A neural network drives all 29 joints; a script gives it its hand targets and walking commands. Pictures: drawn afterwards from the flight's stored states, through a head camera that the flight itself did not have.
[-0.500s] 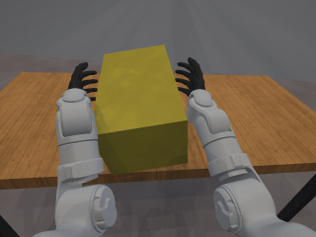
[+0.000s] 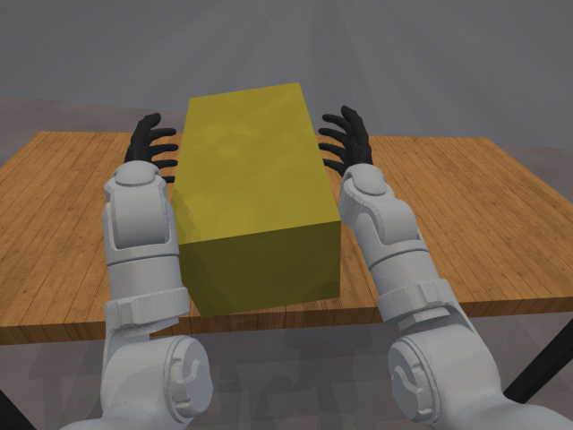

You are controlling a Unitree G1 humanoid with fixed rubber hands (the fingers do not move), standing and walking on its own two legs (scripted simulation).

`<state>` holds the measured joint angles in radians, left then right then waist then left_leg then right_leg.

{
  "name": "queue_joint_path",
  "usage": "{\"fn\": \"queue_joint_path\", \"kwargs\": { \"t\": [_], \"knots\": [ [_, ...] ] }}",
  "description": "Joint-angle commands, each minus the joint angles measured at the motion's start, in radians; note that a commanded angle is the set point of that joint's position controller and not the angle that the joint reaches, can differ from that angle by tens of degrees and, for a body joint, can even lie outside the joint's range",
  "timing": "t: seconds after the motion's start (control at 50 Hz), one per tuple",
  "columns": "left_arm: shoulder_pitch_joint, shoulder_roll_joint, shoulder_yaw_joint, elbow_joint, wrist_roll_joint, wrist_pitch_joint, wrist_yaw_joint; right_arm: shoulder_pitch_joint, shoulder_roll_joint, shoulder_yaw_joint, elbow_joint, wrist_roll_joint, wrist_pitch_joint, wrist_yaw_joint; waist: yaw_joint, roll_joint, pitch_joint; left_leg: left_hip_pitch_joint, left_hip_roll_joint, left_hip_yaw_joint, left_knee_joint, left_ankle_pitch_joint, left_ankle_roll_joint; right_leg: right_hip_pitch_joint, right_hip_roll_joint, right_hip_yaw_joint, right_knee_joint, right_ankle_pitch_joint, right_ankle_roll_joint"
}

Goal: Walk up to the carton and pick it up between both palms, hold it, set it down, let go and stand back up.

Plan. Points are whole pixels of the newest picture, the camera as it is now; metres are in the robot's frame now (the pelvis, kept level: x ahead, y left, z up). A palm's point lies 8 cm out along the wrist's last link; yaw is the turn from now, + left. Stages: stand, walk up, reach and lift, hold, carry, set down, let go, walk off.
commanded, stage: hold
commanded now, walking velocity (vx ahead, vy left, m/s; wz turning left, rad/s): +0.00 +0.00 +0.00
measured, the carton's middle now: (256, 186) +0.41 +0.02 +0.19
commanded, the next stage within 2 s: none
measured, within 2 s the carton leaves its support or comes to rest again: neither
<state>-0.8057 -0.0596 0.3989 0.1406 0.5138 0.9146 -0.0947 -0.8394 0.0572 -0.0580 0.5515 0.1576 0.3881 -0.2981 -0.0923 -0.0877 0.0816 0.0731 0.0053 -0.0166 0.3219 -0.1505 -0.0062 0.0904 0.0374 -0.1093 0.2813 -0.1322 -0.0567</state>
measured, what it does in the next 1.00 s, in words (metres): stands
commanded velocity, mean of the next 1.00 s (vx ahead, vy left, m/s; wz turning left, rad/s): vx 0.00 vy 0.00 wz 0.00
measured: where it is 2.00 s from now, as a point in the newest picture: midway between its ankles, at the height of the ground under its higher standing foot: outside the picture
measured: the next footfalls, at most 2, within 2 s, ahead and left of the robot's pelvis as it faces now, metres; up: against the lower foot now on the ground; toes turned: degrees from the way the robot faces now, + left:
none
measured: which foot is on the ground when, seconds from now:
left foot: down 0.00-1.00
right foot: down 0.00-1.00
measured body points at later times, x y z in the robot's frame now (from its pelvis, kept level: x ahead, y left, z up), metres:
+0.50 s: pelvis +0.00 +0.00 +0.00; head -0.07 +0.03 +0.44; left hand +0.38 +0.16 +0.24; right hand +0.38 -0.11 +0.25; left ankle +0.04 +0.12 -0.75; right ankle +0.04 -0.07 -0.75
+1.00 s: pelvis +0.00 +0.00 +0.00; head -0.07 +0.03 +0.44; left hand +0.37 +0.15 +0.24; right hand +0.37 -0.12 +0.25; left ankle +0.04 +0.12 -0.75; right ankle +0.04 -0.07 -0.75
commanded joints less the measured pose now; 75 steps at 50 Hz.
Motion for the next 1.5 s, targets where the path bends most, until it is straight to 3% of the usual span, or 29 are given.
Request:
{"fn": "queue_joint_path", "kwargs": {
  "t": [0.0,0.02,0.04,0.08,0.14,0.16,0.26,0.28,0.4,0.42,0.52,0.54,0.56,0.68,0.74,0.76,0.84,0.88,0.94,0.96,1.0,1.04,1.06,1.12,1.26,1.34,1.4,1.42,1.48],
  "knots": [
    [-0.690,-0.414,-0.337,-0.070,-0.199,-0.066,-0.171,-0.691,0.486,0.259,-0.199,0.073,-0.038,0.144,-0.036,0.106,-0.273,-0.129,-0.009,0.065,-0.102,-0.008,0.026,0.170,-0.035,0.011,-0.007,0.044,0.099],
    [-0.676,-0.416,-0.341,-0.054,-0.197,-0.069,-0.168,-0.733,0.479,0.282,-0.190,0.080,-0.038,0.145,-0.003,0.092,-0.305,-0.106,-0.013,0.073,-0.093,0.042,0.030,0.181,-0.032,0.021,-0.009,0.078,0.108],
    [-0.704,-0.447,-0.388,-0.117,-0.229,-0.077,-0.164,-0.747,0.485,0.286,-0.249,0.091,-0.047,0.143,-0.037,0.114,-0.370,-0.086,-0.010,0.065,-0.068,0.094,0.018,0.187,-0.024,0.019,0.006,0.130,0.098],
    [-0.694,-0.450,-0.418,-0.157,-0.237,-0.080,-0.160,-0.735,0.479,0.314,-0.290,0.110,-0.054,0.137,-0.038,0.161,-0.432,-0.058,-0.016,0.059,-0.046,0.200,-0.007,0.232,-0.017,0.013,0.018,0.212,0.097],
    [-0.652,-0.445,-0.401,-0.160,-0.223,-0.067,-0.151,-0.736,0.473,0.348,-0.325,0.113,-0.050,0.134,-0.009,0.132,-0.435,-0.025,-0.014,0.065,-0.034,0.253,-0.002,0.219,-0.007,0.016,0.014,0.225,0.097],
    [-0.652,-0.457,-0.418,-0.131,-0.237,-0.069,-0.148,-0.736,0.451,0.332,-0.306,0.113,-0.045,0.134,-0.033,0.136,-0.404,-0.036,-0.017,0.061,-0.041,0.199,-0.003,0.196,-0.011,0.021,-0.006,0.178,0.096],
    [-0.630,-0.419,-0.323,-0.019,-0.177,-0.050,-0.165,-0.746,0.449,0.273,-0.207,0.072,-0.034,0.154,0.010,0.115,-0.239,-0.151,-0.005,0.073,-0.127,-0.062,0.027,0.144,-0.031,0.027,-0.025,-0.034,0.097],
    [-0.662,-0.420,-0.337,-0.085,-0.177,-0.060,-0.159,-0.758,0.477,0.313,-0.221,0.085,-0.052,0.156,0.031,0.090,-0.288,-0.125,-0.003,0.078,-0.113,0.012,0.032,0.177,-0.022,0.017,-0.002,0.035,0.099],
    [-0.654,-0.466,-0.378,-0.040,-0.214,-0.067,-0.161,-0.760,0.465,0.283,-0.220,0.085,-0.060,0.140,-0.029,0.086,-0.337,-0.065,-0.011,0.066,-0.063,0.118,0.018,0.167,-0.023,0.015,-0.017,0.130,0.101],
    [-0.694,-0.479,-0.393,-0.077,-0.224,-0.075,-0.153,-0.795,0.475,0.289,-0.247,0.097,-0.063,0.144,-0.020,0.138,-0.376,-0.077,-0.012,0.068,-0.062,0.097,0.016,0.167,-0.026,0.023,-0.008,0.111,0.095],
    [-0.692,-0.451,-0.366,-0.069,-0.204,-0.077,-0.153,-0.773,0.485,0.277,-0.236,0.087,-0.060,0.141,-0.014,0.138,-0.356,-0.101,-0.015,0.067,-0.075,0.069,0.017,0.172,-0.025,0.021,-0.006,0.093,0.100],
    [-0.695,-0.451,-0.363,-0.074,-0.218,-0.083,-0.152,-0.805,0.505,0.294,-0.274,0.098,-0.067,0.141,-0.006,0.093,-0.431,-0.082,-0.019,0.072,-0.066,0.106,0.023,0.217,-0.028,0.014,-0.005,0.138,0.110],
    [-0.681,-0.441,-0.381,-0.100,-0.213,-0.076,-0.152,-0.768,0.485,0.296,-0.274,0.091,-0.064,0.139,-0.012,0.136,-0.409,-0.075,-0.018,0.078,-0.061,0.149,0.008,0.223,-0.021,0.012,0.009,0.169,0.104],
    [-0.673,-0.426,-0.351,-0.002,-0.190,-0.065,-0.165,-0.750,0.467,0.269,-0.162,0.077,-0.038,0.143,-0.016,0.096,-0.268,-0.111,-0.008,0.062,-0.097,-0.019,0.035,0.142,-0.032,0.023,-0.029,0.019,0.101],
    [-0.679,-0.442,-0.358,-0.008,-0.201,-0.061,-0.170,-0.790,0.433,0.234,-0.186,0.066,-0.051,0.152,-0.025,0.141,-0.276,-0.147,0.000,0.057,-0.114,0.004,0.015,0.163,-0.018,0.011,-0.003,0.027,0.086],
    [-0.668,-0.431,-0.350,-0.023,-0.213,-0.077,-0.171,-0.774,0.476,0.264,-0.223,0.066,-0.051,0.143,-0.020,0.088,-0.334,-0.124,-0.014,0.070,-0.092,0.022,0.030,0.186,-0.035,0.027,-0.018,0.067,0.103],
    [-0.713,-0.481,-0.450,-0.173,-0.271,-0.100,-0.146,-0.765,0.501,0.346,-0.313,0.134,-0.067,0.141,-0.022,0.161,-0.493,-0.028,-0.020,0.063,-0.034,0.256,-0.017,0.223,-0.007,0.014,0.023,0.238,0.093],
    [-0.658,-0.479,-0.433,-0.136,-0.245,-0.075,-0.147,-0.745,0.475,0.323,-0.300,0.124,-0.050,0.135,-0.037,0.126,-0.445,-0.034,-0.019,0.061,-0.026,0.233,-0.005,0.220,-0.016,0.022,0.009,0.248,0.100],
    [-0.617,-0.394,-0.337,-0.070,-0.193,-0.047,-0.165,-0.769,0.485,0.349,-0.325,0.110,-0.039,0.117,0.008,0.083,-0.358,-0.086,-0.033,0.083,-0.056,0.108,0.040,0.202,-0.037,0.030,-0.009,0.189,0.124],
    [-0.622,-0.410,-0.358,-0.099,-0.188,-0.048,-0.172,-0.721,0.448,0.316,-0.241,0.102,-0.025,0.125,-0.022,0.116,-0.323,-0.064,-0.018,0.068,-0.071,0.130,0.023,0.199,-0.029,0.018,-0.009,0.162,0.108],
    [-0.690,-0.403,-0.338,-0.042,-0.189,-0.061,-0.175,-0.720,0.461,0.291,-0.172,0.077,-0.026,0.137,-0.012,0.088,-0.250,-0.115,-0.009,0.060,-0.097,0.008,0.028,0.154,-0.038,0.028,-0.025,0.025,0.109],
    [-0.735,-0.466,-0.432,-0.176,-0.256,-0.080,-0.158,-0.754,0.492,0.312,-0.290,0.106,-0.059,0.147,-0.018,0.152,-0.418,-0.088,-0.015,0.069,-0.070,0.112,-0.001,0.191,-0.016,0.014,0.013,0.134,0.095],
    [-0.694,-0.433,-0.382,-0.111,-0.216,-0.069,-0.156,-0.783,0.483,0.306,-0.234,0.097,-0.050,0.150,0.007,0.130,-0.351,-0.092,-0.009,0.066,-0.076,0.108,0.008,0.187,-0.015,0.017,0.007,0.104,0.092],
    [-0.660,-0.428,-0.346,-0.042,-0.192,-0.059,-0.169,-0.706,0.443,0.272,-0.182,0.083,-0.027,0.140,-0.030,0.130,-0.279,-0.098,-0.012,0.071,-0.097,0.047,0.011,0.165,-0.025,0.013,-0.014,0.067,0.098],
    [-0.649,-0.430,-0.349,-0.069,-0.213,-0.077,-0.162,-0.803,0.503,0.317,-0.318,0.081,-0.067,0.144,0.004,0.073,-0.417,-0.080,-0.022,0.075,-0.064,0.127,0.034,0.202,-0.029,0.024,-0.006,0.154,0.111],
    [-0.753,-0.419,-0.339,-0.034,-0.209,-0.092,-0.163,-0.785,0.488,0.262,-0.189,0.049,-0.060,0.153,-0.003,0.075,-0.336,-0.135,-0.014,0.078,-0.104,-0.026,0.034,0.162,-0.041,0.022,-0.021,-0.006,0.117],
    [-0.728,-0.455,-0.371,-0.063,-0.217,-0.088,-0.152,-0.809,0.482,0.255,-0.183,0.067,-0.071,0.160,-0.007,0.125,-0.405,-0.097,0.000,0.058,-0.092,0.034,0.017,0.176,-0.030,0.016,0.001,0.058,0.105],
    [-0.676,-0.488,-0.426,-0.097,-0.246,-0.087,-0.144,-0.733,0.464,0.254,-0.211,0.078,-0.075,0.156,-0.048,0.176,-0.440,-0.071,0.007,0.048,-0.071,0.095,-0.004,0.195,-0.017,0.011,0.012,0.145,0.089],
    [-0.671,-0.431,-0.358,-0.041,-0.205,-0.072,-0.155,-0.751,0.479,0.282,-0.185,0.078,-0.052,0.148,-0.018,0.121,-0.353,-0.085,-0.016,0.063,-0.069,0.078,0.019,0.182,-0.029,0.019,-0.007,0.114,0.104]
  ]
}}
